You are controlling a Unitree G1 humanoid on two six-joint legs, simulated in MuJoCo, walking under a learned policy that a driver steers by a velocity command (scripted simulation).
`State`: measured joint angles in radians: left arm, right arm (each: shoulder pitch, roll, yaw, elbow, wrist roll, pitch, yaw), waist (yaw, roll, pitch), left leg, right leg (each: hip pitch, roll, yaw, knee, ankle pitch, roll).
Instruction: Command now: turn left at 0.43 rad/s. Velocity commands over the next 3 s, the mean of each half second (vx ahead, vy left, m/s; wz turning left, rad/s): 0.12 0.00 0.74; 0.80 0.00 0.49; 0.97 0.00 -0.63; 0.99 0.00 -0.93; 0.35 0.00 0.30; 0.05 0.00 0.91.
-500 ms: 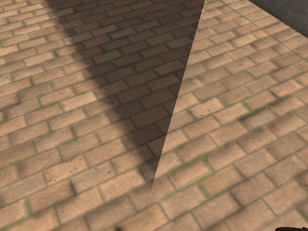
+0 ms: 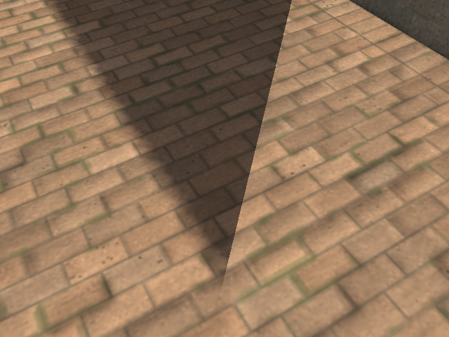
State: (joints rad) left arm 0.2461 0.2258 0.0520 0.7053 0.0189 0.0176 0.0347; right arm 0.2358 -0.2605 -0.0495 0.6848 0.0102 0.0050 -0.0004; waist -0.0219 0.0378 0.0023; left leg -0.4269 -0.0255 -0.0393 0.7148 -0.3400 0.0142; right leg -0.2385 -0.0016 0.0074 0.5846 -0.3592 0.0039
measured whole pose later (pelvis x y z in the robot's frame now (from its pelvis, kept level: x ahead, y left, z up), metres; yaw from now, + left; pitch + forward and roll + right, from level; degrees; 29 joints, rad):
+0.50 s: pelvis +0.03 +0.06 +0.02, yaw +24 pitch +4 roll -4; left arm 0.10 0.30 0.08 0.67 -0.01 -0.06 0.00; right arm 0.30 -0.31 -0.07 0.59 0.03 0.00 -0.03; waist -0.03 0.01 -0.03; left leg -0.30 -0.08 -0.19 0.44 -0.20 0.09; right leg -0.54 0.04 0.11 0.81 -0.26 0.05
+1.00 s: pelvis +0.23 +0.17 +0.01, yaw +37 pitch +4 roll +0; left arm 0.56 0.27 0.05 0.87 0.02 -0.09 -0.02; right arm 0.07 -0.32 -0.03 0.60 -0.05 -0.02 0.09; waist 0.13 0.06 -0.03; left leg -0.69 0.02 -0.04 0.80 -0.10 0.02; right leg 0.06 -0.01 0.01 0.21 -0.34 -0.01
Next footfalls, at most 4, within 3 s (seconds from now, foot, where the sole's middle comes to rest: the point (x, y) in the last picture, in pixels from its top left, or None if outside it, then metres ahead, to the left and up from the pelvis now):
0.22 left None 0.05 0.15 -0.76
0.68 right None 0.21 0.01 -0.76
1.10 left None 0.34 0.43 -0.76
1.56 right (98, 253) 0.80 0.46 -0.76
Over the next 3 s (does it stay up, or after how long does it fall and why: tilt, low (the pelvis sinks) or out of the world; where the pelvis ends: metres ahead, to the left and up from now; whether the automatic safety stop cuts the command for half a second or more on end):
stays up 1.36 0.54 0.01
